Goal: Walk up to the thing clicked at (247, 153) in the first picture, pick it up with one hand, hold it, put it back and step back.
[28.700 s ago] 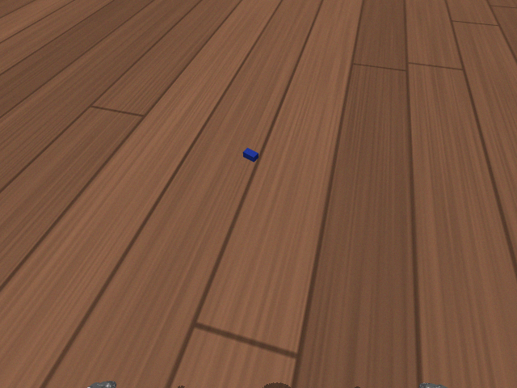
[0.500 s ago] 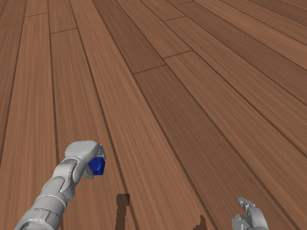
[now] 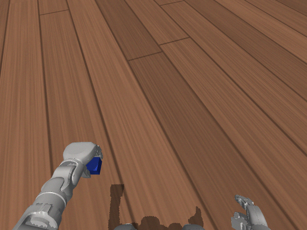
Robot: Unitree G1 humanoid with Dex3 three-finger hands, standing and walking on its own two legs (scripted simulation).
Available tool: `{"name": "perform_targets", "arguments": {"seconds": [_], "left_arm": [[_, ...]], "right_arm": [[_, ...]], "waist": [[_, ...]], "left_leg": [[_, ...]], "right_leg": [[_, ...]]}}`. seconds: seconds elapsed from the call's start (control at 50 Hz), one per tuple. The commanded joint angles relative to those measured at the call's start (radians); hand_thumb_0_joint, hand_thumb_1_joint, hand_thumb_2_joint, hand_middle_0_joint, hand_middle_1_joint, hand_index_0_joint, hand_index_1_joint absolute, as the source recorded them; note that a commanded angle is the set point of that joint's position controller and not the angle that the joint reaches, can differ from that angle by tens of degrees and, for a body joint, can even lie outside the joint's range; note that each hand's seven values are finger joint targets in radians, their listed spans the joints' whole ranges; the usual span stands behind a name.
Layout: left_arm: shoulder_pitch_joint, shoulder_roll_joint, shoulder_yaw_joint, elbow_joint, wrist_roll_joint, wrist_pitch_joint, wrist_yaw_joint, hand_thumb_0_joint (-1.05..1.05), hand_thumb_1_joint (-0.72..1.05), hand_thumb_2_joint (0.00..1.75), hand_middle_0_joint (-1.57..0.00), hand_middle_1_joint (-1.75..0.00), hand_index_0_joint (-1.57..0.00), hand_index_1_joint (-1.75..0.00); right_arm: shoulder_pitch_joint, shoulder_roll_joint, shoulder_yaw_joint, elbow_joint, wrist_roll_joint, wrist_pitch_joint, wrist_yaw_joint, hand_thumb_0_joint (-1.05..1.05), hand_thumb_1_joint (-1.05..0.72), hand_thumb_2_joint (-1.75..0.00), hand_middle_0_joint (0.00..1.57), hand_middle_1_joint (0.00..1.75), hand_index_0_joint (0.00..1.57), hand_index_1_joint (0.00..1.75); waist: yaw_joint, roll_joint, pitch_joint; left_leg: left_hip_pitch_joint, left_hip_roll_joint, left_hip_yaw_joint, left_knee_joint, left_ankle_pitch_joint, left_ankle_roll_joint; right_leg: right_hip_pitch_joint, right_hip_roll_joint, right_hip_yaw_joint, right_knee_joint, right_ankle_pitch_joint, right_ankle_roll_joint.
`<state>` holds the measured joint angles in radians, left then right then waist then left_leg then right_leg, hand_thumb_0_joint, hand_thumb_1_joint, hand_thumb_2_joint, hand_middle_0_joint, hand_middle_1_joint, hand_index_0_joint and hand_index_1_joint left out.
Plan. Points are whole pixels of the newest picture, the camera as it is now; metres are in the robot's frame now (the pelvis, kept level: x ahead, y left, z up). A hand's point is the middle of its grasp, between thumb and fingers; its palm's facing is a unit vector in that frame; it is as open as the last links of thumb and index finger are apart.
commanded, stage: crouch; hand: left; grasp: from above
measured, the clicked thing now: (87, 165) +0.31 +0.23 -0.11
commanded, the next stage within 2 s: lower in 1.56 s
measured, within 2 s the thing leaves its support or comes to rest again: neither
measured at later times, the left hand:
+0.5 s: hand (99, 175) +0.35 +0.25 -0.32, palm faces -0.43 +0.04 -0.90, open 7.3 cm
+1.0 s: hand (105, 184) +0.36 +0.27 -0.50, palm faces -0.45 -0.01 -0.89, open 7.3 cm
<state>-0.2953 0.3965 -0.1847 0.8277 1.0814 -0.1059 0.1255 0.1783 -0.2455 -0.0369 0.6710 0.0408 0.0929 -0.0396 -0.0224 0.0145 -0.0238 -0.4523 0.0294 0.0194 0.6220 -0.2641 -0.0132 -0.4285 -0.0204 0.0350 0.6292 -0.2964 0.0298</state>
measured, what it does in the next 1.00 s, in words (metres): lowers itself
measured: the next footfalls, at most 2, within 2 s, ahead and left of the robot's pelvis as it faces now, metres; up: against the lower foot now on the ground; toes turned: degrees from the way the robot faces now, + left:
none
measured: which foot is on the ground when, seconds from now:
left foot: down 0.00-1.00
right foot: down 0.00-1.00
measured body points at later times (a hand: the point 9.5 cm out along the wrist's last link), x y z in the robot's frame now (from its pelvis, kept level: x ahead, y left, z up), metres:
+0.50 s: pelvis -0.05 +0.01 -0.19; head +0.11 +0.02 +0.23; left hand +0.36 +0.24 -0.27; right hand +0.01 -0.27 -0.32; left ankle +0.03 +0.13 -0.72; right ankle +0.01 -0.14 -0.72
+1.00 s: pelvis -0.06 +0.00 -0.33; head +0.16 +0.04 +0.06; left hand +0.38 +0.26 -0.45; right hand +0.03 -0.28 -0.46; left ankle +0.03 +0.13 -0.72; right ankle +0.01 -0.14 -0.72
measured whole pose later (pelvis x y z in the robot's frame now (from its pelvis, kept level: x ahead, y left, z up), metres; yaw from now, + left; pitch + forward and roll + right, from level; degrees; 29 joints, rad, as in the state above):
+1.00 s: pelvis -0.06 +0.00 -0.33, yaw -4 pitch +37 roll -6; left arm -0.73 0.58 0.07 1.23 1.26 -0.20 0.41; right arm 0.10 -0.24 -0.04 0.75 -0.12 -0.06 0.09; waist -0.14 0.01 -0.16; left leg -2.08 0.03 -0.12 2.09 -0.66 -0.02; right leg -1.99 0.02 -0.02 2.05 -0.71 0.05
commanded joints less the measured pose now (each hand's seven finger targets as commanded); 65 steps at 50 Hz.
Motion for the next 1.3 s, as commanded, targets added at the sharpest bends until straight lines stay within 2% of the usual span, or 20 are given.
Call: {"name": "perform_targets", "arguments": {"seconds": [0.0, 0.14, 0.16, 0.24, 0.32, 0.38, 0.42, 0.5, 0.56, 0.72, 0.8, 0.82, 0.92, 0.98, 1.02, 1.08, 1.14, 1.18, 1.22, 1.28], "left_arm": [[-0.421, 0.178, 0.082, -0.076, 0.057, -0.018, 0.141, 0.0, 0.91, 0.28, -1.28, -0.16, -1.29, -0.16], [-0.476, 0.162, 0.098, 0.131, 0.103, -0.003, 0.25, 0.0, 0.83, 0.27, -1.21, -0.19, -1.23, -0.18], [-0.518, 0.207, 0.12, 0.112, 0.109, -0.006, 0.261, 0.0, 0.84, 0.25, -1.21, -0.2, -1.23, -0.18], [-0.56, 0.233, 0.145, 0.155, 0.119, -0.007, 0.286, 0.0, 0.81, 0.27, -1.2, -0.17, -1.21, -0.16], [-0.603, 0.286, 0.192, 0.127, 0.113, -0.001, 0.297, 0.0, 0.79, 0.3, -1.17, -0.21, -1.18, -0.2], [-0.61, 0.259, 0.175, 0.202, 0.115, 0.008, 0.29, 0.0, 0.74, 0.32, -1.15, -0.21, -1.15, -0.21], [-0.63, 0.316, 0.214, 0.195, 0.117, 0.001, 0.289, 0.0, 0.72, 0.32, -1.12, -0.22, -1.13, -0.21], [-0.602, 0.285, 0.203, 0.262, 0.111, -0.014, 0.274, 0.0, 0.79, 0.31, -1.17, -0.22, -1.18, -0.21], [-0.637, 0.339, 0.229, 0.237, 0.122, -0.042, 0.275, 0.0, 0.82, 0.32, -1.19, -0.22, -1.21, -0.2], [-0.748, 0.421, 0.282, 0.182, 0.154, -0.096, 0.326, 0.0, 0.79, 0.33, -1.19, -0.2, -1.2, -0.19], [-0.693, 0.41, 0.289, 0.242, 0.161, -0.092, 0.332, 0.0, 0.82, 0.35, -1.21, -0.2, -1.22, -0.2], [-0.737, 0.439, 0.297, 0.197, 0.164, -0.097, 0.333, 0.0, 0.81, 0.35, -1.2, -0.21, -1.21, -0.2], [-0.692, 0.409, 0.288, 0.277, 0.16, -0.092, 0.326, 0.0, 0.81, 0.33, -1.2, -0.19, -1.21, -0.18], [-0.705, 0.448, 0.308, 0.272, 0.166, -0.097, 0.322, 0.0, 0.82, 0.33, -1.21, -0.19, -1.22, -0.19], [-0.732, 0.445, 0.299, 0.262, 0.167, -0.106, 0.318, 0.0, 0.82, 0.32, -1.2, -0.2, -1.21, -0.2], [-0.691, 0.458, 0.315, 0.313, 0.172, -0.114, 0.315, 0.0, 0.79, 0.3, -1.18, -0.19, -1.19, -0.18], [-0.742, 0.492, 0.329, 0.286, 0.179, -0.127, 0.324, 0.0, 0.78, 0.29, -1.17, -0.18, -1.18, -0.17], [-0.74, 0.464, 0.313, 0.309, 0.176, -0.132, 0.326, 0.0, 0.76, 0.28, -1.16, -0.19, -1.17, -0.18], [-0.764, 0.518, 0.348, 0.297, 0.181, -0.141, 0.336, 0.0, 0.77, 0.26, -1.16, -0.19, -1.17, -0.17], [-0.776, 0.521, 0.343, 0.308, 0.186, -0.148, 0.339, 0.0, 0.78, 0.27, -1.16, -0.19, -1.18, -0.18]], "right_arm": [[0.036, -0.15, -0.076, -0.07, -0.026, -0.032, 0.006, 0.0, -0.9, -0.9, 0.2, 0.3, 0.2, 0.3], [0.08, -0.168, -0.095, -0.055, -0.05, -0.056, 0.019, 0.0, -0.9, -0.9, 0.2, 0.3, 0.2, 0.3], [0.085, -0.172, -0.098, -0.049, -0.054, -0.062, 0.016, 0.0, -0.9, -0.9, 0.2, 0.3, 0.2, 0.3], [0.104, -0.179, -0.105, -0.032, -0.068, -0.082, 0.009, 0.0, -0.89, -0.9, 0.2, 0.3, 0.2, 0.3], [0.119, -0.187, -0.111, -0.021, -0.08, -0.098, 0.008, 0.0, -0.89, -0.9, 0.2, 0.3, 0.2, 0.3], [0.124, -0.19, -0.109, -0.01, -0.088, -0.107, 0.009, 0.0, -0.9, -0.9, 0.2, 0.3, 0.2, 0.3], [0.127, -0.198, -0.111, -0.005, -0.094, -0.114, 0.012, 0.0, -0.89, -0.9, 0.2, 0.3, 0.2, 0.3], [0.13, -0.197, -0.105, 0.009, -0.105, -0.135, 0.03, 0.0, -0.89, -0.9, 0.2, 0.3, 0.2, 0.3], [0.125, -0.198, -0.101, 0.01, -0.111, -0.145, 0.045, 0.0, -0.89, -0.9, 0.2, 0.3, 0.2, 0.3], [0.137, -0.201, -0.084, 0.042, -0.137, -0.169, 0.082, 0.0, -0.9, -0.9, 0.2, 0.3, 0.2, 0.3], [0.141, -0.203, -0.079, 0.048, -0.149, -0.173, 0.099, 0.0, -0.91, -0.9, 0.2, 0.3, 0.2, 0.3], [0.142, -0.206, -0.085, 0.053, -0.151, -0.17, 0.101, 0.0, -0.9, -0.9, 0.2, 0.3, 0.2, 0.3], [0.127, -0.196, -0.081, 0.05, -0.155, -0.163, 0.117, 0.0, -0.9, -0.9, 0.2, 0.3, 0.2, 0.3], [0.121, -0.206, -0.083, 0.053, -0.161, -0.158, 0.123, 0.0, -0.91, -0.9, 0.2, 0.3, 0.2, 0.3], [0.126, -0.205, -0.082, 0.057, -0.162, -0.155, 0.13, 0.0, -0.91, -0.9, 0.2, 0.3, 0.2, 0.3], [0.118, -0.209, -0.076, 0.054, -0.164, -0.152, 0.136, 0.0, -0.9, -0.9, 0.2, 0.3, 0.2, 0.3], [0.112, -0.218, -0.08, 0.058, -0.166, -0.149, 0.14, 0.0, -0.91, -0.9, 0.2, 0.3, 0.2, 0.3], [0.108, -0.217, -0.075, 0.062, -0.168, -0.151, 0.144, 0.0, -0.91, -0.9, 0.2, 0.3, 0.2, 0.3], [0.117, -0.22, -0.074, 0.068, -0.172, -0.152, 0.144, 0.0, -0.91, -0.9, 0.2, 0.3, 0.2, 0.3], [0.114, -0.219, -0.071, 0.076, -0.178, -0.153, 0.148, 0.0, -0.91, -0.9, 0.2, 0.3, 0.2, 0.3]], "waist": [[-0.04, 0.003, -0.32], [-0.059, 0.024, -0.419], [-0.046, 0.05, -0.463], [-0.064, 0.078, -0.574], [-0.06, 0.1, -0.686], [-0.089, 0.083, -0.655], [-0.081, 0.096, -0.688], [-0.104, 0.062, -0.684], [-0.098, 0.103, -0.722], [-0.109, 0.191, -0.834], [-0.107, 0.195, -0.854], [-0.102, 0.22, -0.865], [-0.108, 0.186, -0.806], [-0.102, 0.204, -0.809], [-0.122, 0.185, -0.783], [-0.11, 0.185, -0.758], [-0.109, 0.202, -0.778], [-0.116, 0.204, -0.745], [-0.113, 0.205, -0.759], [-0.12, 0.209, -0.761]], "left_leg": [[0.016, -0.041, 0.015, 0.144, 0.123, 0.011], [-0.313, -0.034, -0.009, 0.403, -0.014, 0.013], [-0.344, -0.036, -0.011, 0.436, -0.032, 0.012], [-0.479, -0.032, -0.026, 0.59, -0.047, 0.022], [-0.584, -0.029, -0.035, 0.699, -0.089, 0.024], [-0.665, -0.023, -0.059, 0.75, -0.172, 0.021], [-0.713, -0.026, -0.068, 0.788, -0.223, 0.02], [-0.815, -0.027, -0.089, 0.882, -0.248, 0.026], [-0.841, -0.029, -0.101, 0.933, -0.281, 0.023], [-0.903, -0.026, -0.076, 1.108, -0.229, 0.025], [-0.929, -0.026, -0.061, 1.186, -0.145, 0.03], [-0.932, -0.024, -0.063, 1.193, -0.151, 0.027], [-1.013, -0.02, -0.062, 1.249, -0.171, 0.033], [-1.047, -0.019, -0.058, 1.284, -0.164, 0.032], [-1.088, -0.018, -0.056, 1.31, -0.175, 0.036], [-1.129, -0.021, -0.056, 1.326, -0.208, 0.034], [-1.123, -0.016, -0.056, 1.346, -0.222, 0.033], [-1.149, -0.015, -0.064, 1.351, -0.25, 0.029], [-1.158, -0.016, -0.061, 1.371, -0.248, 0.032], [-1.19, -0.018, -0.046, 1.409, -0.247, 0.036]], "right_leg": [[-0.161, 0.043, -0.028, 0.081, 0.131, -0.038], [-0.467, 0.052, -0.051, 0.347, 0.004, -0.052], [-0.494, 0.049, -0.054, 0.383, -0.012, -0.054], [-0.652, 0.053, -0.066, 0.543, -0.033, -0.061], [-0.757, 0.047, -0.072, 0.66, -0.071, -0.062], [-0.889, 0.046, -0.086, 0.726, -0.146, -0.062], [-0.933, 0.045, -0.088, 0.771, -0.189, -0.063], [-1.052, 0.043, -0.105, 0.865, -0.216, -0.063], [-1.132, 0.039, -0.111, 0.928, -0.249, -0.066], [-1.237, 0.044, -0.118, 1.061, -0.202, -0.064], [-1.252, 0.048, -0.123, 1.115, -0.138, -0.059], [-1.269, 0.052, -0.127, 1.133, -0.144, -0.063], [-1.305, 0.059, -0.135, 1.176, -0.147, -0.06], [-1.311, 0.064, -0.137, 1.212, -0.136, -0.059], [-1.323, 0.067, -0.14, 1.227, -0.134, -0.057], [-1.344, 0.067, -0.144, 1.254, -0.167, -0.058], [-1.375, 0.071, -0.147, 1.276, -0.177, -0.061], [-1.409, 0.071, -0.155, 1.299, -0.202, -0.064], [-1.408, 0.072, -0.155, 1.309, -0.2, -0.062], [-1.408, 0.074, -0.149, 1.321, -0.194, -0.059]]}}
